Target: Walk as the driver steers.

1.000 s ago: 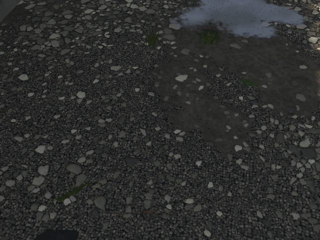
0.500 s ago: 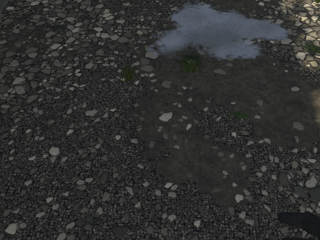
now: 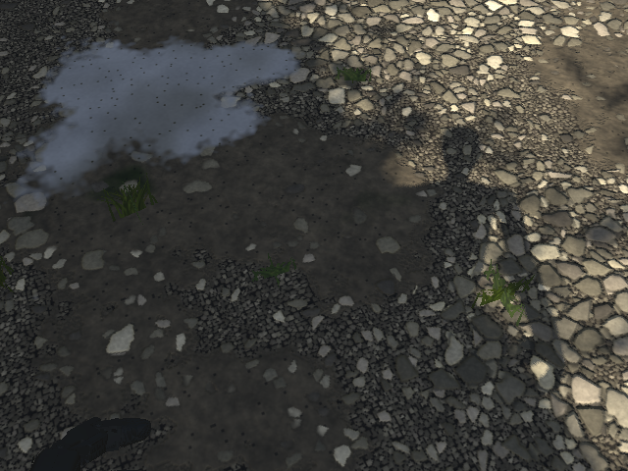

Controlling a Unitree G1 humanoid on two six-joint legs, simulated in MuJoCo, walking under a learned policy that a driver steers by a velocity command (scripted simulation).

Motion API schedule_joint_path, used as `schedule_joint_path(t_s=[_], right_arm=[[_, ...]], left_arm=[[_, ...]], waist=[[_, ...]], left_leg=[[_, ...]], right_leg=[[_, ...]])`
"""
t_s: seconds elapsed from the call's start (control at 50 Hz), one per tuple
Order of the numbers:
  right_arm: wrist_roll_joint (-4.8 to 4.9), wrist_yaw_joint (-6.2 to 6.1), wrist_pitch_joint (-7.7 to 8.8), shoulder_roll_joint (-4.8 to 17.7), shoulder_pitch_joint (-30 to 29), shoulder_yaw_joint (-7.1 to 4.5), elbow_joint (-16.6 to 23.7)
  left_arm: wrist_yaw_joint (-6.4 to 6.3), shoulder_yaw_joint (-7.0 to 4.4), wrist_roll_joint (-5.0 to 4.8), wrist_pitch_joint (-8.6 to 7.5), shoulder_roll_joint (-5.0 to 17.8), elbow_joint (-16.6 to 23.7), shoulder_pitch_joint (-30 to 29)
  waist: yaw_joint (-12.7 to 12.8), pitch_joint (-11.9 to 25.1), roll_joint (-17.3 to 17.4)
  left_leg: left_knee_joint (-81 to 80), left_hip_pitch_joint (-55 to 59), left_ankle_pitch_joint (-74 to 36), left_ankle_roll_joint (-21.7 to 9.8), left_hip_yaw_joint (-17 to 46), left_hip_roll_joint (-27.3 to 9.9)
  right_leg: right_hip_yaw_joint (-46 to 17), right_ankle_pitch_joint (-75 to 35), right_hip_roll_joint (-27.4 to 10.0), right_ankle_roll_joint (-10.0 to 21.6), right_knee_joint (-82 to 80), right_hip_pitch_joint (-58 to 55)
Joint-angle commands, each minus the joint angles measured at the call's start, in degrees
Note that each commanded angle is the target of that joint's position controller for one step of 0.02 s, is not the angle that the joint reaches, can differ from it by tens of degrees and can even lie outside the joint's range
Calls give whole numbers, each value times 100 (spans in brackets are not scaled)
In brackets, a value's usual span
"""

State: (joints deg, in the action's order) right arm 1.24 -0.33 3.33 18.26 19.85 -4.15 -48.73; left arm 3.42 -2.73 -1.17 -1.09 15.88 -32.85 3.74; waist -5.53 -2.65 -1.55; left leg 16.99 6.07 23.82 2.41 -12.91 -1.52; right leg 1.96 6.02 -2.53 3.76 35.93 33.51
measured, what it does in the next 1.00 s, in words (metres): walks ahead, turning left: right foot, then left foot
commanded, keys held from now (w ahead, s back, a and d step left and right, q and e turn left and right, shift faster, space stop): w+e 0.02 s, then w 0.10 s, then w+q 0.14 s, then q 0.50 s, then w+q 0.08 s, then q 0.16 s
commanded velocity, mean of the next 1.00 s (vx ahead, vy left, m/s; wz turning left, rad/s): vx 0.27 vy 0.00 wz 0.24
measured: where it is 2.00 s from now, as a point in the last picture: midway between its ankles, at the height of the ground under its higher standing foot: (253, 405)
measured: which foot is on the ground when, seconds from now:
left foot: down 0.00-0.02, up 0.04-0.50, down 0.52-0.96, up 0.98-1.00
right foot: up 0.00-0.02, down 0.04-0.54, up 0.56-0.94, down 0.96-1.00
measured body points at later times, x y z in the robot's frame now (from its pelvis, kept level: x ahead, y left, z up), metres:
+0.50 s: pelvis +0.28 -0.01 +0.01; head +0.31 -0.01 +0.45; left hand +0.35 +0.27 -0.11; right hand +0.46 -0.25 -0.10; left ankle +0.43 +0.09 -0.71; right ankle +0.15 -0.10 -0.72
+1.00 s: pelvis +0.40 -0.03 +0.01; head +0.43 -0.04 +0.46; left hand +0.45 +0.28 -0.08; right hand +0.65 -0.25 -0.09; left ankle +0.42 +0.08 -0.71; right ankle +0.47 -0.15 -0.73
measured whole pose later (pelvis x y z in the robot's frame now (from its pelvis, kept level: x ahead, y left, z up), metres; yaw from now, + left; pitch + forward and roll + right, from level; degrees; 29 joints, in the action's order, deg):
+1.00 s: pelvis +0.40 -0.03 +0.01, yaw +20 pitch +2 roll +0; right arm 0.7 -1.4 -2.7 18.1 10.3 -4.5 -36.3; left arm -1.4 -3.2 1.1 -1.8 16.3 -41.1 11.1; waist -0.4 0.0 2.1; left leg 37.2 -24.8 18.9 -1.6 11.6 8.0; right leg -3.7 12.6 1.1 -1.0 30.6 19.5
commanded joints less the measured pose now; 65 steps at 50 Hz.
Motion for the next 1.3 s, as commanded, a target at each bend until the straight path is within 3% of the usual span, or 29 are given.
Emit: schedule_joint_path(t_s=[0.02, 0.04, 0.06, 0.08, 0.1, 0.14, 0.22, 0.36, 0.44, 0.5, 0.52, 0.54, 0.56, 0.58, 0.6, 0.62, 0.68, 0.76, 0.84, 0.9, 0.94, 0.96, 0.98, 1.0, 1.02, 1.04, 1.08, 1.2, 1.3], right_arm=[[68, -93, -31, 1171, -324, -268, 374], [-102, -93, 8, 828, -131, -124, 452], [-255, 32, 165, 85, 461, 149, 763], [-24, 115, 332, 714, -184, 21, 690], [163, 142, 405, 865, -681, -25, 859], [-20, 71, 402, 726, -751, -1, 759], [-40, 81, 105, 456, -334, 26, 511], [-83, 193, 158, 82, -1372, 144, 784], [-79, 362, 150, 272, -1491, 67, 996], [-158, 441, 129, 582, -727, -102, 956], [-163, 385, 138, 809, -159, -220, 843], [-209, 280, 112, 1346, 159, -329, 932], [-238, 228, 80, 1432, -77, -297, 1114], [-176, 224, 3, 1062, -179, -225, 1263], [-136, 188, -56, 836, -534, -170, 1376], [-61, 159, -127, 668, -777, -121, 1383], [-142, 80, -256, 673, -1101, -132, 1482], [-123, -57, -334, 883, -1059, -241, 1523], [-51, -144, -438, 897, -1187, -248, 1616], [-88, -132, -503, 815, -1060, -241, 1607], [-43, -131, -554, 740, -1148, -218, 1637], [-34, -128, -556, 563, -1061, -165, 1651], [-51, -111, -546, 229, -891, -81, 1709], [-67, -87, -462, 509, -1042, -168, 1935], [-112, -75, -441, 888, -930, -289, 1808], [-66, -70, -484, 948, -801, -345, 1643], [-51, -89, -609, 682, -664, -305, 1521], [-2, 40, -628, 242, -1386, -133, 1910], [-5, 147, -677, 367, -1384, -187, 1993]], left_arm=[[-60, -483, 4, -7, 1017, 105, 1353], [-192, -631, -18, 61, 1423, -90, 2210], [-202, -631, -40, -24, 1945, 18, 1885], [-181, -479, -14, -90, 1290, 53, 2103], [-167, -397, 42, -163, 1102, -36, 1880], [-176, -279, 78, -218, 787, -28, 1169], [-194, -224, 151, -391, 698, -202, 969], [-362, -211, 230, -417, 792, -655, 1146], [-449, -271, 137, -248, 927, -851, 1137], [-589, -322, 56, -54, 1002, -809, 925], [-622, -292, 68, -15, 933, -765, 922], [-619, -197, 257, -55, 714, -611, 1315], [-498, -47, 313, -98, 310, -534, 1872], [-393, -126, 187, -141, 818, -667, 1709], [-378, -147, 39, -118, 888, -498, 1160], [-430, -148, 78, -60, 831, -498, 943], [-538, -166, 166, 124, 718, -477, 968], [-609, -129, 190, 112, 577, -570, 976], [-534, -145, 141, 41, 605, -452, 656], [-498, -161, 110, -108, 597, -403, 509], [-471, -206, 78, -190, 594, -501, 826], [-488, -287, 123, -203, 835, -536, 1031], [-530, -378, 277, -159, 1305, -473, 1075], [-492, -439, 448, -126, 1456, -519, 1037], [-511, -357, 387, -135, 1118, -375, 767], [-541, -293, 296, -121, 855, -329, 553], [-584, -240, 165, -72, 723, -287, 403], [-630, -357, 188, 101, 990, -439, 773], [-500, -463, 46, 97, 1214, -504, 646]], waist=[[1213, 877, 573], [1497, 1424, -168], [724, 2133, -1474], [1272, 2426, -634], [1253, 1481, -465], [782, 720, 34], [435, 484, -109], [817, 65, -89], [804, 137, -213], [368, 560, -295], [87, 878, -32], [165, 1552, 999], [587, 2436, 1857], [240, 2829, 922], [241, 2161, 628], [374, 1428, 69], [682, 787, 568], [623, 1131, 699], [519, 1060, 1085], [443, 822, 1068], [683, 769, 1040], [721, 817, 793], [569, 852, -434], [530, 562, -1557], [505, 506, -1030], [448, 462, -673], [474, 377, -584], [859, 572, -838], [830, 610, -947]], left_leg=[[2219, -642, -6326, -628, 125, -1177], [3973, -2169, -4050, -414, 150, -932], [5835, -4514, 1014, -145, 852, 230], [6239, -5001, 828, -220, 1802, 65], [6061, -5299, 276, -321, 1709, -167], [5185, -4716, -460, -288, 1644, -604], [4652, -4067, -1046, -86, 1594, -765], [2164, -3637, -3490, -98, 1322, -284], [1629, -3842, -2964, -295, 1316, -102], [1384, -3158, -2098, -564, 1026, 279], [927, -2317, -2898, -741, 1095, 391], [1255, -701, -5540, -1315, 2622, -755], [1058, 893, -6274, -2681, 5094, -2053], [778, 741, -5159, -2536, 4875, -1856], [670, 140, -4212, -2271, 4243, -1583], [426, -728, -3484, -1968, 3781, -1302], [-7, -2260, -2499, -1693, 3412, -772], [133, -2307, -2651, -1662, 3322, -651], [-179, -2618, 309, -1475, 3739, -436], [91, -2488, -72, -1388, 3942, -381], [445, -2578, -307, -1186, 3977, -191], [908, -2955, -29, -933, 3780, 49], [2302, -3775, 685, -547, 2801, 680], [3455, -4518, 1107, -332, 2067, 931], [4275, -4525, 775, -162, 2180, 547], [4594, -4489, 441, -50, 2107, 495], [5079, -4635, 2, 176, 1950, 406], [3714, -4218, -350, 368, 1392, 65], [2436, -3232, -420, 85, 1001, 89]], right_leg=[[406, 84, 666, 513, -421, -2310], [-871, 21, -123, 857, -494, -4152], [-4267, 1129, -1619, 1979, -1175, -5785], [-4652, 1733, -1723, 1870, -1811, -5736], [-3749, 1239, -1551, 1576, -1895, -5007], [-2464, -204, -1121, 1243, -1965, -3461], [-1401, -1346, -929, 1206, -2519, -2408], [157, -2534, -540, 606, -2580, -2266], [169, -2929, -891, 512, -1996, -3219], [192, -4150, -905, 284, -566, -3535], [404, -3806, -576, 21, 562, -3262], [504, -1251, -20, -364, 2434, -1920], [-173, 3360, 1110, -741, 4373, -47], [-1068, 3102, 695, -640, 4694, 87], [-974, 2713, 487, -576, 4582, 345], [-841, 2406, 278, -583, 4070, 434], [-685, 1924, 196, -662, 2758, -308], [-708, 1510, 288, -864, 1756, -608], [-648, 1136, 357, -847, 950, -848], [-661, 1174, 449, -712, 101, -1114], [-579, 592, 441, -543, -1079, -1823], [-917, 469, -100, -346, -1470, -2438], [-2176, 467, -1374, 233, -1820, -2945], [-3357, -68, -2090, 974, -2099, -2544], [-3032, -270, -2030, 1056, -1984, -2492], [-2369, -417, -1654, 801, -1840, -2469], [-1608, -921, -1291, 595, -1702, -2606], [-689, -1733, -1295, 772, -1658, -3094], [-390, -1868, -1522, 724, -1467, -2924]])
Velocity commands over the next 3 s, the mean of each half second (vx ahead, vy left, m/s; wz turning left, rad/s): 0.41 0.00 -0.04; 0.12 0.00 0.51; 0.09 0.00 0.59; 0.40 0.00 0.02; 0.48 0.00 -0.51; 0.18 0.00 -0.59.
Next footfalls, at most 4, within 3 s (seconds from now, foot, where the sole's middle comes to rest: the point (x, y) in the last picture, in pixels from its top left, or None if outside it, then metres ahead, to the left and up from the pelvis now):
0.04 right None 0.19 -0.10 -0.76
0.52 left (265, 463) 0.47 0.09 -0.76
0.96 right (370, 433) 0.51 -0.13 -0.76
1.38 left None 0.42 0.12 -0.76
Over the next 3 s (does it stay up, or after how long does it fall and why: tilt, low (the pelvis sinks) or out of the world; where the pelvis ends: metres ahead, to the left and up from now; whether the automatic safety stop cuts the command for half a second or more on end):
stays up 1.04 0.28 0.01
